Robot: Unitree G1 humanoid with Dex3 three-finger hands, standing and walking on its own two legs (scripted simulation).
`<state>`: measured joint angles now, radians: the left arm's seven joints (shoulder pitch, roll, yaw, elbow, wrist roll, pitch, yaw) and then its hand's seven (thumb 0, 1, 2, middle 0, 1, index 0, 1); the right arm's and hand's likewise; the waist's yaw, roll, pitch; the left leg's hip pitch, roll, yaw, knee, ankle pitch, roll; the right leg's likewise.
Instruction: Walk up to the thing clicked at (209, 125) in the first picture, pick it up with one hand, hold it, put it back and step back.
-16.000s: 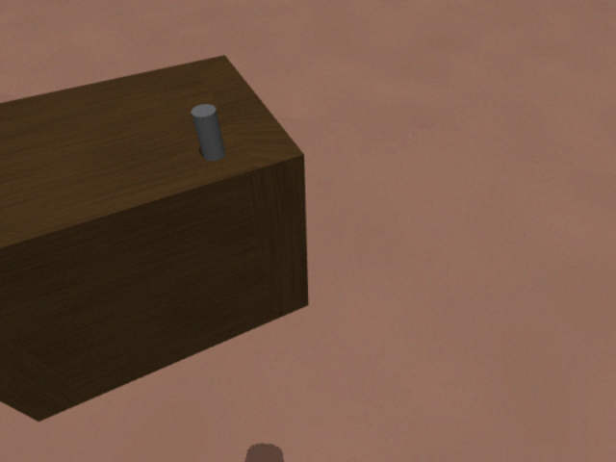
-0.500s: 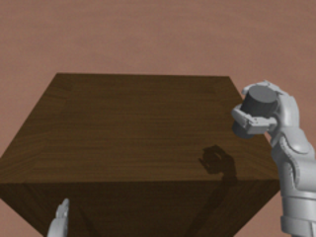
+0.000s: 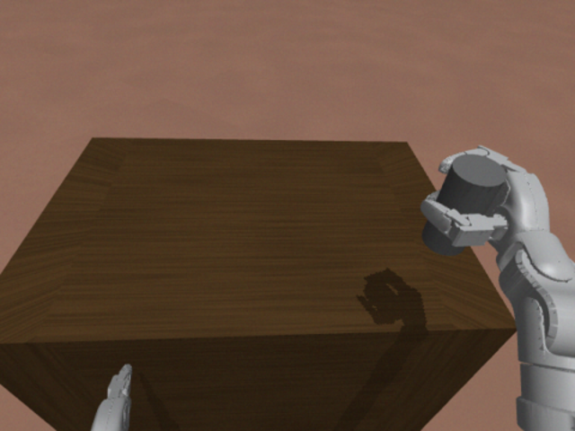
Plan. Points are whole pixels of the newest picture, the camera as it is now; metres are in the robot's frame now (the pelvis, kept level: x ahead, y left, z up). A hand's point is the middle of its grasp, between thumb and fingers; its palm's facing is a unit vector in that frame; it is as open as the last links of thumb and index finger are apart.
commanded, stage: hold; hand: right
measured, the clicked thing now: (459, 208) +0.34 -0.17 +0.21
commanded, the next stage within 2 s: none
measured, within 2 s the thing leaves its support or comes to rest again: neither
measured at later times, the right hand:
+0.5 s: hand (455, 206) +0.33 -0.16 +0.22, palm faces +0.11 +0.99 -0.03, open 8.1 cm
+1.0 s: hand (453, 214) +0.32 -0.16 +0.21, palm faces +0.11 +0.99 -0.02, open 8.1 cm
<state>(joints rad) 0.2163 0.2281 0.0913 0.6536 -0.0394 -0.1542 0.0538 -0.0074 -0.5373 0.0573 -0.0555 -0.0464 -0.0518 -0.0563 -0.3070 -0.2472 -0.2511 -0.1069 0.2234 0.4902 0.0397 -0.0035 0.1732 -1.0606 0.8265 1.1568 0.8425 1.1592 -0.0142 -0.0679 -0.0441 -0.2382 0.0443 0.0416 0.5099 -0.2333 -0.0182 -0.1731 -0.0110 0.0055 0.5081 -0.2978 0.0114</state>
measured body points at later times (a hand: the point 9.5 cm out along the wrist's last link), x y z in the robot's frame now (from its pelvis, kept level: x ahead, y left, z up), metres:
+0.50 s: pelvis +0.00 +0.00 +0.00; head -0.03 +0.04 +0.45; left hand +0.17 +0.26 -0.08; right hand +0.31 -0.22 +0.22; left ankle +0.03 +0.13 -0.74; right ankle -0.01 -0.13 -0.74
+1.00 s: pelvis +0.00 +0.00 +0.00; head -0.03 +0.03 +0.45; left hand +0.17 +0.26 -0.08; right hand +0.31 -0.22 +0.21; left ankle +0.03 +0.13 -0.74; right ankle -0.01 -0.13 -0.74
